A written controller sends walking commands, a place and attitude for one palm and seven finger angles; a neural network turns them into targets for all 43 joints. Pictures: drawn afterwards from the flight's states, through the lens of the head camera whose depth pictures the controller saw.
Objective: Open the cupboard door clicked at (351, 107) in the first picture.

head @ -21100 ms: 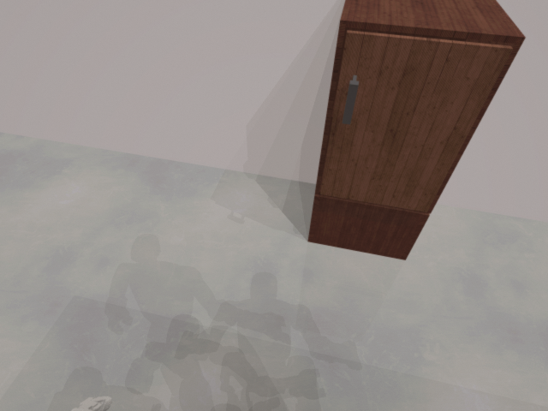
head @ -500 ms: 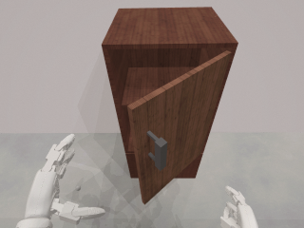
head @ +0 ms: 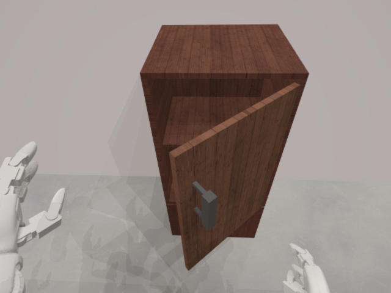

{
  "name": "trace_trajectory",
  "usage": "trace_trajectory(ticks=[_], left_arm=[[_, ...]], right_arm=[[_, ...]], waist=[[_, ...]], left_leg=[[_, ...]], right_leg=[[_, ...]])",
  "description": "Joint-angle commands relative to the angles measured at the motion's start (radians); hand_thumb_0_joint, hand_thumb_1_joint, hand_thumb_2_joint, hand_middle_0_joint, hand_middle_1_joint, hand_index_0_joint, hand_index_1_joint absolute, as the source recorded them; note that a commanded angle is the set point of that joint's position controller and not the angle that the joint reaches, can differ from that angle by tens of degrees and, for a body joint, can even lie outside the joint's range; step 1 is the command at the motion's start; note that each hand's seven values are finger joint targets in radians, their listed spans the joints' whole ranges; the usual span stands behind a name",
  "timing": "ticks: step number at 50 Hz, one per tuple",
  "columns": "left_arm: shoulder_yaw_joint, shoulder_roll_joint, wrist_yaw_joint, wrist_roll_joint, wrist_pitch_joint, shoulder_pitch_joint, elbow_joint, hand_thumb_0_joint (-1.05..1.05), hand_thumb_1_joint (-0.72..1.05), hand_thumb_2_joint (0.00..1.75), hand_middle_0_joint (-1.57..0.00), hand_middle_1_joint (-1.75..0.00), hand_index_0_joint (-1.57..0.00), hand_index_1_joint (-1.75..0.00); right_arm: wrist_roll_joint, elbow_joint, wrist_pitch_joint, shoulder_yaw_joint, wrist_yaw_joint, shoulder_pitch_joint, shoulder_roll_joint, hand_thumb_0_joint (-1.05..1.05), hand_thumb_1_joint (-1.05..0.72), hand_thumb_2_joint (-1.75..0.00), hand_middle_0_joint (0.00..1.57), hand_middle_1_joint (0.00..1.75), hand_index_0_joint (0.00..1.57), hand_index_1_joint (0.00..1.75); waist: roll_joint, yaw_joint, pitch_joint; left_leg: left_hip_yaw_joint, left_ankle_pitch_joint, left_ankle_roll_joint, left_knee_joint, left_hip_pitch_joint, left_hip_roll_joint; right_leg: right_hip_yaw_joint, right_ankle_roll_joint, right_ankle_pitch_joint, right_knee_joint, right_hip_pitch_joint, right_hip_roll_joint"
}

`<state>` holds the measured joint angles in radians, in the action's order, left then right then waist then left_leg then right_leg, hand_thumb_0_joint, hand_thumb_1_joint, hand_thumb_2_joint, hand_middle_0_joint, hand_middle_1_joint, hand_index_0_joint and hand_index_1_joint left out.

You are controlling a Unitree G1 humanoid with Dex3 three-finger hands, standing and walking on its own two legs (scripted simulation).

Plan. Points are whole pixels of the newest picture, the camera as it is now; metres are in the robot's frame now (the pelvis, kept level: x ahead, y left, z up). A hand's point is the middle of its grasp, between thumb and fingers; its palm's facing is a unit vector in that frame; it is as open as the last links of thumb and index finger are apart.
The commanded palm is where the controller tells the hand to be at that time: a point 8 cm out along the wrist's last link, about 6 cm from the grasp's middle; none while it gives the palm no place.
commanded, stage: draw the hand back to the body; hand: left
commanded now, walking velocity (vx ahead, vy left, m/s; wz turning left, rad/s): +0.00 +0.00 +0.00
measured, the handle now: (202, 205) +0.32 +0.03 -0.01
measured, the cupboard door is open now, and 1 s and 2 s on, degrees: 42 42 42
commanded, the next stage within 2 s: step back with the hand held close in 0.40 s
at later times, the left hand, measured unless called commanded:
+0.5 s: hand (59, 209) +0.18 +0.24 +0.16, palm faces +0.46 -0.80 -0.39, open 7.4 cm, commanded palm +0.14 +0.28 +0.18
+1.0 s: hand (23, 240) +0.14 +0.27 +0.16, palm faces +0.38 -0.78 -0.49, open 7.4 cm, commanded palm +0.08 +0.31 +0.18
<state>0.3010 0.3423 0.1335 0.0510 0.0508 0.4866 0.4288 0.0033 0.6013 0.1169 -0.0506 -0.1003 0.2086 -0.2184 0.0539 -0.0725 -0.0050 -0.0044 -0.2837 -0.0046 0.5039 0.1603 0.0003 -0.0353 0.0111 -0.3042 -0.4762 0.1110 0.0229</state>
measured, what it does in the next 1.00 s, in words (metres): shifts its weight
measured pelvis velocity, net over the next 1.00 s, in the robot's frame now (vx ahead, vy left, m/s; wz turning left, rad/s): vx -0.07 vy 0.01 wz -0.01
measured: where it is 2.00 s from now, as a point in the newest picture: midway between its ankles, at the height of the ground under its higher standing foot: outside the picture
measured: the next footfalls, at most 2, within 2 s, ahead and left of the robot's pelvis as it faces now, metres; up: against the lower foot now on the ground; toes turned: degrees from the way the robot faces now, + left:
right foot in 1.76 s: -0.33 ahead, -0.12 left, +0.00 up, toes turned -1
left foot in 1.90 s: -0.12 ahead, +0.08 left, +0.00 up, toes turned +1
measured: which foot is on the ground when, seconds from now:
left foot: down 0.00-1.00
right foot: down 0.00-1.00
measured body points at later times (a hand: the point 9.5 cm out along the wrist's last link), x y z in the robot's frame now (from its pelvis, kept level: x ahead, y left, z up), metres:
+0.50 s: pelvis +0.00 -0.02 +0.01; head -0.03 -0.05 +0.45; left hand +0.15 +0.28 +0.18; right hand +0.19 -0.24 -0.08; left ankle +0.00 +0.12 -0.74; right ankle -0.03 -0.13 -0.74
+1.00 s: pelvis -0.07 +0.01 +0.00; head -0.05 +0.01 +0.45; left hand +0.11 +0.31 +0.18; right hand +0.12 -0.24 -0.08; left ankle +0.00 +0.12 -0.74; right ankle -0.03 -0.13 -0.74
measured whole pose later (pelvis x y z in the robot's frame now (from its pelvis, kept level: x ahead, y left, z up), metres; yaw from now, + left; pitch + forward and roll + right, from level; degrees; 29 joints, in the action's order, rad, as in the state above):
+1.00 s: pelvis -0.07 +0.01 +0.00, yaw +0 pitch -1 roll -1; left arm 0.41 0.43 0.14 0.05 0.14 0.57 0.51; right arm -0.01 0.56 0.00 0.01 -0.09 0.16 -0.22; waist 0.01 -0.01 0.06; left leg 0.00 -0.17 -0.01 0.49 0.31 0.01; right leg -0.03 0.02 -0.17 -0.44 0.25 0.01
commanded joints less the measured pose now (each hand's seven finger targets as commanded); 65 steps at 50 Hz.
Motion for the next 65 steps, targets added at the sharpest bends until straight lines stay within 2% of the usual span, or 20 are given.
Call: trace_trajectory(ticks=[1,6,9,15,24,26,27,28,29,32,35,38,40,47,54,57,60,63,64,65], left_arm=[[0.176,0.202,0.017,0.009,0.076,-0.115,0.209,0.00,0.90,0.90,-0.20,-0.30,-0.20,-0.30],[0.091,0.116,-0.006,0.014,0.062,-0.080,0.123,0.00,0.90,0.90,-0.20,-0.30,-0.20,-0.30],[0.126,0.163,-0.003,0.012,0.072,-0.112,0.164,0.00,0.90,0.90,-0.20,-0.30,-0.20,-0.30],[0.168,0.217,0.006,0.007,0.087,-0.126,0.218,0.00,0.90,0.90,-0.20,-0.30,-0.20,-0.30],[0.130,0.159,-0.012,0.016,0.081,-0.097,0.123,0.00,0.90,0.90,-0.20,-0.30,-0.20,-0.30],[0.155,0.204,-0.008,0.014,0.091,-0.181,0.178,0.00,0.90,0.90,-0.20,-0.30,-0.20,-0.30],[0.260,0.307,-0.004,0.005,0.125,-0.222,0.193,0.00,0.90,0.90,-0.20,-0.30,-0.20,-0.30],[0.211,0.239,-0.015,0.007,0.122,-0.116,0.109,0.00,0.90,0.90,-0.20,-0.30,-0.20,-0.30],[0.186,0.223,-0.020,0.004,0.115,-0.086,0.114,0.00,0.90,0.90,-0.20,-0.30,-0.20,-0.30],[0.184,0.212,-0.017,0.004,0.127,-0.011,0.183,0.00,0.90,0.90,-0.20,-0.30,-0.20,-0.30],[0.210,0.234,-0.004,0.007,0.128,0.054,0.248,0.00,0.90,0.90,-0.20,-0.30,-0.20,-0.30],[0.236,0.253,0.007,0.013,0.127,0.085,0.276,0.00,0.90,0.90,-0.20,-0.30,-0.20,-0.30],[0.251,0.269,0.016,0.014,0.130,0.084,0.282,0.00,0.90,0.90,-0.20,-0.30,-0.20,-0.30],[0.240,0.255,0.033,0.006,0.147,0.075,0.280,0.00,0.90,0.90,-0.20,-0.30,-0.20,-0.30],[0.255,0.235,0.035,-0.028,0.184,0.059,0.287,0.00,0.90,0.90,-0.20,-0.30,-0.20,-0.30],[0.273,0.243,0.036,-0.041,0.199,0.050,0.301,0.00,0.90,0.90,-0.20,-0.30,-0.20,-0.30],[0.303,0.280,0.037,-0.039,0.217,0.065,0.336,0.00,0.90,0.90,-0.20,-0.30,-0.20,-0.30],[0.261,0.259,0.052,-0.020,0.217,0.054,0.335,0.00,0.90,0.90,-0.20,-0.30,-0.20,-0.30],[0.242,0.245,0.058,-0.020,0.212,0.029,0.326,0.00,0.90,0.90,-0.20,-0.30,-0.20,-0.30],[0.231,0.237,0.063,-0.021,0.210,-0.001,0.325,0.00,0.90,0.90,-0.20,-0.30,-0.20,-0.30]], right_arm=[[-0.001,-0.147,0.054,0.045,-0.012,-0.137,-0.102,0.00,-0.90,-0.90,0.20,0.30,0.20,0.30],[-0.004,-0.137,0.036,0.058,-0.001,-0.142,-0.110,0.00,-0.90,-0.90,0.20,0.30,0.20,0.30],[0.000,-0.142,0.032,0.064,-0.003,-0.150,-0.112,0.00,-0.90,-0.90,0.20,0.30,0.20,0.30],[0.003,-0.133,0.049,0.059,-0.013,-0.164,-0.102,0.00,-0.90,-0.90,0.20,0.30,0.20,0.30],[0.000,-0.121,0.036,0.070,-0.007,-0.164,-0.101,0.00,-0.90,-0.90,0.20,0.30,0.20,0.30],[-0.001,-0.121,0.038,0.070,-0.008,-0.171,-0.106,0.00,-0.90,-0.90,0.20,0.30,0.20,0.30],[-0.006,-0.148,0.014,0.070,-0.003,-0.147,-0.122,0.00,-0.90,-0.90,0.20,0.30,0.20,0.30],[-0.003,-0.130,-0.005,0.076,0.000,-0.153,-0.111,0.00,-0.90,-0.90,0.20,0.30,0.20,0.30],[-0.002,-0.141,-0.016,0.078,0.006,-0.160,-0.115,0.00,-0.90,-0.90,0.20,0.30,0.20,0.30],[-0.002,-0.163,-0.041,0.085,0.007,-0.153,-0.120,0.00,-0.90,-0.90,0.20,0.30,0.20,0.30],[-0.003,-0.178,-0.062,0.093,0.004,-0.150,-0.123,0.00,-0.90,-0.90,0.20,0.30,0.20,0.30],[-0.010,-0.195,-0.077,0.099,0.002,-0.148,-0.114,0.00,-0.90,-0.90,0.20,0.30,0.20,0.30],[-0.012,-0.193,-0.082,0.102,-0.004,-0.150,-0.115,0.00,-0.90,-0.90,0.20,0.30,0.20,0.30],[-0.015,-0.199,-0.068,0.104,-0.010,-0.143,-0.126,0.00,-0.90,-0.90,0.20,0.30,0.20,0.30],[-0.007,-0.218,-0.034,0.102,-0.003,-0.139,-0.151,0.00,-0.90,-0.90,0.20,0.30,0.20,0.30],[-0.004,-0.219,-0.016,0.106,-0.001,-0.125,-0.146,0.00,-0.90,-0.90,0.20,0.30,0.20,0.30],[0.001,-0.210,0.002,0.113,0.004,-0.107,-0.138,0.00,-0.90,-0.90,0.20,0.30,0.20,0.30],[0.000,-0.153,-0.003,0.115,0.015,-0.073,-0.110,0.00,-0.90,-0.90,0.20,0.30,0.20,0.30],[0.005,-0.134,-0.010,0.112,0.017,-0.072,-0.102,0.00,-0.90,-0.90,0.20,0.30,0.20,0.30],[0.010,-0.127,-0.010,0.109,0.014,-0.072,-0.101,0.00,-0.90,-0.90,0.20,0.30,0.20,0.30]], waist=[[0.026,0.000,-0.058],[-0.019,0.012,0.001],[-0.034,0.004,-0.042],[0.039,-0.004,-0.064],[-0.037,0.005,-0.003],[-0.010,0.005,-0.032],[-0.068,0.050,0.058],[-0.128,0.054,0.034],[-0.133,0.056,0.033],[-0.024,0.059,-0.059],[0.037,0.057,-0.141],[-0.044,0.060,-0.170],[-0.028,0.061,-0.169],[0.014,0.065,-0.098],[0.113,0.061,-0.022],[0.106,0.061,-0.040],[0.018,0.070,-0.054],[-0.183,0.083,-0.051],[-0.227,0.088,-0.049],[-0.229,0.098,-0.048]], left_leg=[[-0.004,0.275,-0.008,-0.105,-0.047,0.008],[0.008,0.258,-0.016,-0.120,-0.062,0.010],[0.012,0.247,-0.021,-0.123,-0.081,0.005],[0.016,0.268,-0.017,-0.121,-0.104,-0.004],[0.028,0.255,-0.023,-0.127,-0.104,0.001],[0.025,0.259,-0.023,-0.129,-0.119,-0.001],[0.001,0.240,-0.036,-0.071,-0.037,0.019],[-0.002,0.242,-0.033,-0.040,-0.044,0.016],[0.004,0.249,-0.029,-0.033,-0.043,0.014],[0.004,0.354,-0.022,-0.044,-0.043,0.024],[0.002,0.450,-0.020,-0.049,-0.049,0.036],[0.002,0.449,-0.015,-0.036,-0.030,0.044],[-0.004,0.427,-0.014,-0.040,-0.004,0.044],[-0.048,0.224,-0.024,-0.105,0.124,0.069],[-0.164,-0.342,-0.087,-0.276,0.552,0.142],[-0.181,-0.407,-0.103,-0.256,0.617,0.151],[-0.106,-0.348,-0.066,-0.080,0.460,0.073],[0.006,-0.137,0.015,0.373,0.089,-0.026],[0.010,-0.115,0.017,0.440,0.030,-0.018],[0.009,-0.097,0.013,0.403,-0.014,-0.011]], right_leg=[[-0.017,-0.031,0.264,0.088,-0.012,-0.021],[-0.016,-0.021,0.255,0.123,0.009,-0.023],[-0.007,-0.020,0.251,0.134,-0.011,-0.024],[-0.001,-0.025,0.287,0.149,-0.033,-0.021],[0.004,-0.011,0.273,0.176,-0.004,-0.024],[0.011,-0.013,0.280,0.177,-0.015,-0.021],[0.050,-0.002,0.333,0.225,0.090,0.027],[0.045,-0.003,0.369,0.221,0.092,0.048],[0.047,-0.003,0.398,0.219,0.098,0.056],[0.020,-0.004,0.446,0.152,0.051,0.055],[0.009,-0.005,0.476,0.108,0.009,0.046],[0.016,0.000,0.496,0.090,0.011,0.042],[0.019,-0.002,0.484,0.082,0.012,0.047],[0.028,0.003,0.243,0.072,0.053,0.013],[0.040,0.011,0.043,-0.103,-0.144,-0.048],[0.058,0.009,0.041,-0.149,-0.180,-0.063],[0.154,-0.028,-0.085,0.016,0.024,-0.006],[0.360,-0.143,-0.308,0.263,0.510,0.203],[0.332,-0.152,-0.293,0.281,0.569,0.233],[0.291,-0.140,-0.235,0.265,0.593,0.214]])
